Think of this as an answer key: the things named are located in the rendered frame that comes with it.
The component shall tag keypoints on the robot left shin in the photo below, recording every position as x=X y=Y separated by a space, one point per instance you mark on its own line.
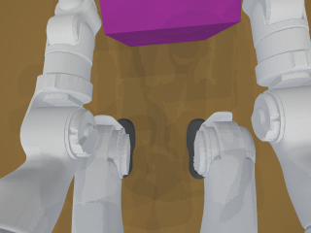
x=107 y=120

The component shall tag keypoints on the robot left thigh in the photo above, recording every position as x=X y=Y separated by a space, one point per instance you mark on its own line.
x=97 y=184

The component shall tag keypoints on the left robot forearm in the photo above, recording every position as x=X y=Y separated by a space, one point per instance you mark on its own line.
x=68 y=56

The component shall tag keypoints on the left robot upper arm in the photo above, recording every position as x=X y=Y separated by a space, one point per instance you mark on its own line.
x=55 y=141

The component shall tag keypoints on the carton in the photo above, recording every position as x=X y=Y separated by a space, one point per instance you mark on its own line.
x=138 y=23

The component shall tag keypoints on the right robot upper arm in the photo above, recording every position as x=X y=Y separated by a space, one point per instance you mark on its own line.
x=282 y=117

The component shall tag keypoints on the right robot forearm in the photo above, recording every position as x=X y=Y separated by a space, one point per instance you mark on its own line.
x=282 y=41

